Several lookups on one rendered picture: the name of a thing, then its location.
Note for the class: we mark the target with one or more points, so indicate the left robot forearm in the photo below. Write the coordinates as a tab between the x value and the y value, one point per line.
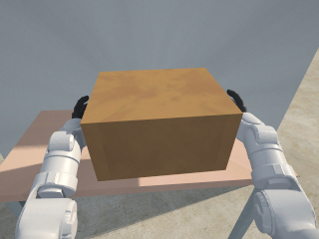
58	174

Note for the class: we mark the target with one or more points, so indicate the right robot forearm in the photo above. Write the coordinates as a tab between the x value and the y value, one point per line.
270	170

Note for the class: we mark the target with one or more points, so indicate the carton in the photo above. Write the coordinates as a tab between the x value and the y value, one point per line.
146	123

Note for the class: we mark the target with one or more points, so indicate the robot right upper arm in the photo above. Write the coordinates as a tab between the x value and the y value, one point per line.
284	214

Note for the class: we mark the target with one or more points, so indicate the robot left upper arm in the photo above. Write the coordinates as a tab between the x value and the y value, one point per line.
49	218

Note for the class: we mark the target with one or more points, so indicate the table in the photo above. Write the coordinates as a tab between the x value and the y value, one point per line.
25	160

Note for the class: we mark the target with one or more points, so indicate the left robot hand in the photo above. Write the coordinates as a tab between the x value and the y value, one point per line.
80	108

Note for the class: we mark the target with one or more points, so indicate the right robot hand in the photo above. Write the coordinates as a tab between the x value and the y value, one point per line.
237	100

